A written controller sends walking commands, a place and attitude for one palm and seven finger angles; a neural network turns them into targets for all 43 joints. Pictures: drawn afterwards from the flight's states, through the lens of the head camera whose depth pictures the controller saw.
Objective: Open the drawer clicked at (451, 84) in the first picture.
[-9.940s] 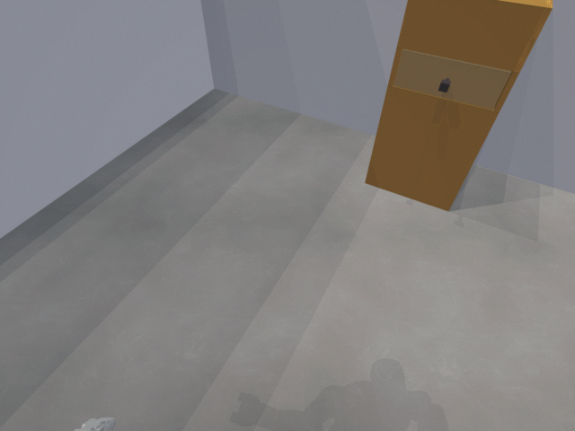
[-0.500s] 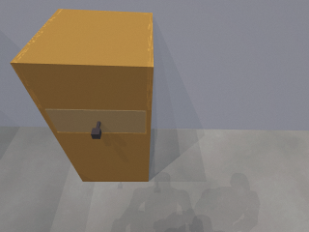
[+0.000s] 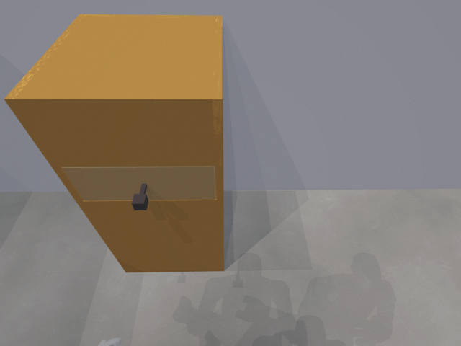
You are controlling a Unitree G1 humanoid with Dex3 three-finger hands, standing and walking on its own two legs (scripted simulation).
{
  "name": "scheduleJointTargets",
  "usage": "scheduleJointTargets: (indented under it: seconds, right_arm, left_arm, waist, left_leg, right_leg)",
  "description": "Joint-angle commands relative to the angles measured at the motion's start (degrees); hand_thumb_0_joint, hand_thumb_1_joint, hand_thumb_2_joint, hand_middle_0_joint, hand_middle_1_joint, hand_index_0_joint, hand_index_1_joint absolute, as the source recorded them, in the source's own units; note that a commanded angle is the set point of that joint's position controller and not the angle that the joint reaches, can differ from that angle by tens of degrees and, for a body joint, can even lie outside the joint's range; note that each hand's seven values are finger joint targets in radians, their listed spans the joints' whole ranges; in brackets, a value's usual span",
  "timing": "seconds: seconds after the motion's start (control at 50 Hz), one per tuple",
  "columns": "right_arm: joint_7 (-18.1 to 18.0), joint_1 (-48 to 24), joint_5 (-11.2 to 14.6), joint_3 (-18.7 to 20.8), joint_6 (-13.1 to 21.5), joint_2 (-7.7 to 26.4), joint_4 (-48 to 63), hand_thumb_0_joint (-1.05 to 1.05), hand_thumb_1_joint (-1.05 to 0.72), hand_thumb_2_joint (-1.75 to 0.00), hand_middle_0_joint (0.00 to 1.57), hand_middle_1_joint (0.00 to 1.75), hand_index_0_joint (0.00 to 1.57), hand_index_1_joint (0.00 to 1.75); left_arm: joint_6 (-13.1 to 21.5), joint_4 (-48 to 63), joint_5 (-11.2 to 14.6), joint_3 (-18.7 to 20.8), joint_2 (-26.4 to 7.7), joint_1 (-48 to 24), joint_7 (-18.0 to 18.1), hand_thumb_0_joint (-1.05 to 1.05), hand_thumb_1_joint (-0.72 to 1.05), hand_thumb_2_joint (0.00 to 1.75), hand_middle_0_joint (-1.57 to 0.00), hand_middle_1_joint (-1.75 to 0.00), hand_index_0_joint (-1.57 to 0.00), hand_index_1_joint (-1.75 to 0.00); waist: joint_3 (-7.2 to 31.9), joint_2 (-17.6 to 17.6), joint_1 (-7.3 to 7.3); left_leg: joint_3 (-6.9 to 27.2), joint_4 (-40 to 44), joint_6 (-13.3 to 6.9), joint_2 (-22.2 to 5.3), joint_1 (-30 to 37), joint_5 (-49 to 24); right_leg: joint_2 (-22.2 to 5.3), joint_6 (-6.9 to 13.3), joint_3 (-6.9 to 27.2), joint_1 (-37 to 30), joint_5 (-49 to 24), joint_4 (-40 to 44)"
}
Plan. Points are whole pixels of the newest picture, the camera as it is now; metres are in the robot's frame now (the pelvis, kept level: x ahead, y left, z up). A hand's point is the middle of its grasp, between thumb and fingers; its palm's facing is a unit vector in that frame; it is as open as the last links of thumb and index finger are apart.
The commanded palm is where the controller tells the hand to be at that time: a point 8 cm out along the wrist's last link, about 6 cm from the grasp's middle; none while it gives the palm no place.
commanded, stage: raise the hand with hooked fingers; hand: left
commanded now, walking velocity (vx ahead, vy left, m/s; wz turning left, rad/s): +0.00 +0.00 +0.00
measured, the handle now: (141, 196) +0.48 +0.28 -0.14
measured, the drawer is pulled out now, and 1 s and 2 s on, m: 0.00 0.00 0.00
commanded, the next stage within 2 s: move the hooked fingers above the handle in 1.80 s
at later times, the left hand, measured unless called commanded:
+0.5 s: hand (112, 327) +0.15 +0.21 -0.05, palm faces +0.08 -0.04 -1.00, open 9.6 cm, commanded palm +0.15 +0.21 +0.01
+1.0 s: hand (121, 256) +0.25 +0.22 +0.01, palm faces +0.09 -0.09 -0.99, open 12.5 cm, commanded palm +0.23 +0.21 +0.08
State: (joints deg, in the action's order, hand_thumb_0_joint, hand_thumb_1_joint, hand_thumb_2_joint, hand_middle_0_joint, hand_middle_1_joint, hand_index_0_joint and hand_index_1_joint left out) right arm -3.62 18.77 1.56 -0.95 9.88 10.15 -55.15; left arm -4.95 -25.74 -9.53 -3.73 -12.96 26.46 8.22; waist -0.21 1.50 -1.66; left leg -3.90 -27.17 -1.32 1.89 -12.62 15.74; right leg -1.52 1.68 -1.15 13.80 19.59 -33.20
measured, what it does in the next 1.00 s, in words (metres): stands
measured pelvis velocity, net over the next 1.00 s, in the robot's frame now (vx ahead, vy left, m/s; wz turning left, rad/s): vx -0.01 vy -0.02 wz -0.05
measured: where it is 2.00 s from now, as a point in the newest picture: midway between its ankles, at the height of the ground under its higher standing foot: outside the picture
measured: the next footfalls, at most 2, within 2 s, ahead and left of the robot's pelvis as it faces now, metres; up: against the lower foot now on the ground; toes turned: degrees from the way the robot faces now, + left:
none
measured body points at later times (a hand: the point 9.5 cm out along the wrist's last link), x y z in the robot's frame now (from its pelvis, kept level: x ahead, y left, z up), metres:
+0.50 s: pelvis -0.04 -0.05 -0.05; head -0.01 -0.08 +0.40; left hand +0.15 +0.21 +0.01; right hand +0.23 -0.25 -0.13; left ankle -0.02 +0.10 -0.73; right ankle -0.03 -0.11 -0.74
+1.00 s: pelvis -0.01 -0.02 -0.02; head +0.00 -0.05 +0.43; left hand +0.24 +0.22 +0.07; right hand +0.16 -0.28 -0.13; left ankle -0.01 +0.11 -0.74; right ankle -0.03 -0.11 -0.74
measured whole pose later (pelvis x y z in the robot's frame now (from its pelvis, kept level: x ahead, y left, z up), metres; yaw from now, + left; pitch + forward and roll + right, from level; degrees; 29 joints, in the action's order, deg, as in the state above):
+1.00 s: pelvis -0.01 -0.02 -0.02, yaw -3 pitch +7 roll +2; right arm -2.0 8.1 -1.0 3.2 -3.1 16.0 -37.8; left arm -6.0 -3.9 -56.1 -3.0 -20.8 10.0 20.7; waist 5.3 -2.7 -3.1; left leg 1.2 -39.3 0.4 1.8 -25.9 20.0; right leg 1.7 2.5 1.1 26.3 22.7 -42.4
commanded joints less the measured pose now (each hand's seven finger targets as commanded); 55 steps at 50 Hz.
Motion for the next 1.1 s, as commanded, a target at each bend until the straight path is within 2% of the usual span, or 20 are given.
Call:
scheduleJointTargets:
  seconds: [0.0, 0.02, 0.04, 0.06, 0.08, 0.1, 0.14, 0.2, 0.24, 0.28, 0.34, 0.4, 0.46, 0.54, 0.64, 0.74, 0.8, 0.84, 0.94, 1.08]
  right_arm:
    - [-0.71, -10.07, -2.06, 3.94, 6.42, 11.48, 16.98, 0.0, -0.9, -0.9, 0.2, 0.3, 0.2, 0.3]
    - [-0.06, -11.2, -3.3, 4.06, 4.68, 11.13, 19.67, 0.0, -0.9, -0.9, 0.2, 0.3, 0.2, 0.3]
    - [1.3, -11.84, -3.56, 4.77, 2.83, 11.08, 22.5, 0.0, -0.9, -0.9, 0.2, 0.3, 0.2, 0.3]
    - [2.45, -12.52, -4.28, 5.16, 0.27, 10.64, 23.67, 0.0, -0.9, -0.9, 0.2, 0.3, 0.2, 0.3]
    - [3.66, -14.69, -4.91, 5.47, -2.04, 10.71, 25.83, 0.0, -0.9, -0.9, 0.2, 0.3, 0.2, 0.3]
    - [4.9, -15.85, -5.03, 5.8, -4.18, 10.75, 27.42, 0.0, -0.9, -0.9, 0.2, 0.3, 0.2, 0.3]
    - [6.53, -18.54, -4.52, 5.43, -7.0, 10.22, 29.84, 0.0, -0.9, -0.9, 0.2, 0.3, 0.2, 0.3]
    - [7.13, -20.0, -4.88, 4.86, -9.29, 9.18, 32.39, 0.0, -0.9, -0.9, 0.2, 0.3, 0.2, 0.3]
    - [6.29, -19.46, -5.35, 5.65, -10.7, 8.92, 32.78, 0.0, -0.9, -0.9, 0.2, 0.3, 0.2, 0.3]
    - [5.31, -19.81, -5.29, 5.76, -11.23, 8.48, 33.15, 0.0, -0.9, -0.9, 0.2, 0.3, 0.2, 0.3]
    - [3.28, -20.56, -5.5, 5.14, -11.07, 8.01, 32.05, 0.0, -0.9, -0.9, 0.2, 0.3, 0.2, 0.3]
    - [2.21, -21.01, -5.05, 4.45, -10.47, 8.12, 31.32, 0.0, -0.9, -0.9, 0.2, 0.3, 0.2, 0.3]
    - [1.11, -21.78, -4.32, 3.35, -10.51, 7.75, 30.84, 0.0, -0.9, -0.9, 0.2, 0.3, 0.2, 0.3]
    - [0.74, -21.18, -3.6, 2.07, -11.1, 7.86, 30.27, 0.0, -0.9, -0.9, 0.2, 0.3, 0.2, 0.3]
    - [0.76, -19.91, -3.86, 2.04, -10.71, 7.98, 29.87, 0.0, -0.9, -0.9, 0.2, 0.3, 0.2, 0.3]
    - [1.08, -19.06, -3.83, 3.6, -9.25, 7.98, 29.0, 0.0, -0.9, -0.9, 0.2, 0.3, 0.2, 0.3]
    - [1.52, -18.64, -3.7, 4.72, -8.84, 8.32, 28.37, 0.0, -0.9, -0.9, 0.2, 0.3, 0.2, 0.3]
    - [1.56, -18.89, -3.26, 4.95, -9.17, 8.76, 28.01, 0.0, -0.9, -0.9, 0.2, 0.3, 0.2, 0.3]
    - [1.26, -20.55, -2.34, 4.86, -10.04, 9.44, 27.98, 0.0, -0.9, -0.9, 0.2, 0.3, 0.2, 0.3]
    - [1.14, -20.08, -1.57, 3.72, -11.65, 9.06, 28.35, 0.0, -0.9, -0.9, 0.2, 0.3, 0.2, 0.3]
  left_arm:
    - [2.05, 28.13, -18.55, 0.25, -8.51, -8.95, 8.42, 0.0, 0.76, 0.84, -0.21, -0.39, -0.21, -0.39]
    - [1.78, 23.91, -24.58, -0.1, -7.31, -2.53, 10.01, 0.0, 0.74, 0.83, -0.21, -0.4, -0.21, -0.4]
    - [1.53, 23.08, -30.06, -0.12, -6.41, 4.23, 11.41, 0.0, 0.71, 0.82, -0.21, -0.42, -0.21, -0.42]
    - [1.48, 19.9, -36.64, -1.12, -5.1, 8.99, 12.88, 0.0, 0.69, 0.81, -0.22, -0.43, -0.22, -0.43]
    - [1.68, 18.47, -40.98, -4.11, -1.65, 12.27, 13.89, 0.0, 0.67, 0.8, -0.22, -0.45, -0.22, -0.45]
    - [2.5, 18.04, -44.89, -3.83, -1.65, 13.71, 14.73, 0.0, 0.64, 0.79, -0.22, -0.47, -0.22, -0.47]
    - [5.36, 20.1, -49.76, 0.2, -5.98, 13.45, 16.55, 0.0, 0.6, 0.77, -0.22, -0.5, -0.22, -0.5]
    - [8.45, 26.59, -55.35, 6.85, -12.99, 7.61, 21.06, 0.0, 0.53, 0.74, -0.23, -0.54, -0.23, -0.54]
    - [7.74, 32.43, -55.3, 9.85, -15.37, -1.14, 24.53, 0.0, 0.48, 0.72, -0.23, -0.57, -0.23, -0.57]
    - [6.64, 36.04, -54.66, 9.64, -15.76, -10.23, 27.04, 0.0, 0.43, 0.7, -0.23, -0.6, -0.23, -0.6]
    - [6.67, 39.94, -53.44, 8.65, -17.89, -23.28, 27.9, 0.0, 0.36, 0.67, -0.24, -0.64, -0.24, -0.64]
    - [5.34, 36.26, -51.19, 5.23, -16.38, -23.09, 24.87, 0.0, 0.29, 0.64, -0.24, -0.69, -0.24, -0.69]
    - [2.39, 33.05, -49.03, 3.68, -16.6, -23.11, 20.05, 0.0, 0.22, 0.61, -0.25, -0.74, -0.25, -0.74]
    - [-0.23, 27.95, -47.35, 6.01, -18.07, -16.16, 13.86, 0.0, 0.13, 0.57, -0.25, -0.8, -0.25, -0.8]
    - [2.88, 29.96, -47.17, 9.17, -20.02, -16.21, 11.02, 0.0, 0.01, 0.52, -0.26, -0.87, -0.26, -0.87]
    - [6.02, 32.91, -47.31, 11.21, -19.96, -18.94, 14.72, 0.0, -0.1, 0.47, -0.27, -0.94, -0.27, -0.94]
    - [5.23, 34.62, -47.96, 10.41, -19.04, -20.86, 17.24, 0.0, -0.17, 0.44, -0.28, -0.99, -0.28, -0.99]
    - [2.87, 32.56, -47.36, 9.95, -18.85, -21.5, 17.57, 0.0, -0.22, 0.42, -0.28, -1.02, -0.28, -1.02]
    - [-1.89, 34.81, -46.96, 6.64, -18.75, -27.21, 14.57, 0.0, -0.34, 0.37, -0.29, -1.1, -0.29, -1.1]
    - [-5.16, 33.22, -47.55, 4.02, -18.47, -34.91, 8.89, 0.0, -0.5, 0.3, -0.3, -1.2, -0.3, -1.2]
  waist:
    - [4.93, -1.63, 3.23]
    - [5.8, 3.08, 1.94]
    - [9.51, 3.3, -0.35]
    - [10.56, 8.08, -1.95]
    - [6.55, 10.42, -2.51]
    - [6.31, 10.45, -3.5]
    - [8.44, 10.71, -5.84]
    - [14.58, 5.62, -6.81]
    - [19.07, 2.3, -5.55]
    - [21.06, -0.87, -2.92]
    - [20.41, -2.2, 0.56]
    - [17.3, -2.76, 1.67]
    - [14.81, -0.61, 1.26]
    - [14.09, 2.26, -1.74]
    - [14.47, 2.91, -3.62]
    - [17.49, 2.99, -3.01]
    - [20.42, -1.72, -2.77]
    - [19.63, 1.49, -2.01]
    - [19.24, -1.2, -2.2]
    - [14.1, -2.78, -2.27]
  left_leg:
    - [6.44, -3.4, 0.1, -3.25, -3.19, -17.03]
    - [6.25, -6.07, -0.22, -2.44, -6.05, -15.29]
    - [5.76, -7.44, 0.3, -2.01, -7.58, -16.49]
    - [4.83, -8.67, 0.92, -1.9, -11.02, -14.88]
    - [4.02, -9.73, 1.0, -1.52, -15.12, -10.21]
    - [3.37, -11.07, 1.01, -1.12, -17.17, -7.67]
    - [2.95, -13.57, 1.02, -0.07, -21.31, -5.75]
    - [1.97, -17.24, 0.56, 1.2, -23.64, -4.12]
    - [2.48, -19.62, 0.04, 1.66, -22.81, -3.54]
    - [2.83, -21.83, -0.42, 1.82, -19.74, -1.72]
    - [3.42, -24.48, -0.94, 1.78, -19.05, 0.78]
    - [3.18, -22.94, -1.27, 1.53, -17.88, 1.72]
    - [2.94, -20.06, -1.26, 1.72, -18.61, 1.7]
    - [3.25, -14.42, -0.66, 1.29, -18.83, -1.17]
    - [3.98, -10.9, -0.49, 1.53, -18.17, -3.21]
    - [4.72, -11.38, -0.65, 2.26, -17.64, -4.84]
    - [3.91, -11.44, -0.81, 2.48, -14.04, -7.36]
    - [3.65, -11.32, -0.9, 2.46, -14.09, -7.91]
    - [2.98, -8.48, -1.14, 1.96, -8.34, -11.46]
    - [4.28, -3.89, -0.59, 0.35, -2.22, -13.01]
  right_leg:
    - [2.59, 1.23, -1.14, 12.99, -6.75, 1.24]
    - [3.01, 1.52, -0.51, 14.01, -7.3, 0.51]
    - [3.52, 1.92, 0.41, 12.5, -7.19, -1.38]
    - [4.19, 2.21, 0.49, 14.25, -5.5, -3.58]
    - [4.41, 2.49, 1.59, 17.43, -3.64, -3.99]
    - [4.21, 2.91, 2.91, 18.35, -3.48, -4.72]
    - [3.34, 3.25, 6.42, 16.76, -7.18, -6.85]
    - [2.27, 2.89, 9.78, 16.35, -9.65, -9.84]
    - [2.28, 2.61, 10.81, 17.27, -10.13, -11.29]
    - [1.61, 2.26, 13.13, 20.78, -5.38, -9.75]
    - [1.11, 1.41, 13.88, 22.14, -1.33, -7.87]
    - [0.91, 0.8, 12.53, 20.46, -0.85, -4.99]
    - [0.19, -0.12, 14.46, 14.96, -1.29, -0.67]
    - [-0.5, -1.11, 14.04, 6.11, -10.24, 0.71]
    - [-0.88, -1.52, 12.92, 0.76, -15.85, 0.45]
    - [-0.73, -1.55, 11.99, 0.08, -20.66, -1.43]
    - [0.0, -0.82, 9.79, 1.36, -23.55, -2.92]
    - [0.24, -1.11, 8.66, 1.18, -24.69, -2.74]
    - [1.25, -0.31, 5.26, 1.24, -22.42, -1.81]
    - [2.65, 0.59, 1.25, 3.59, -14.15, 0.85]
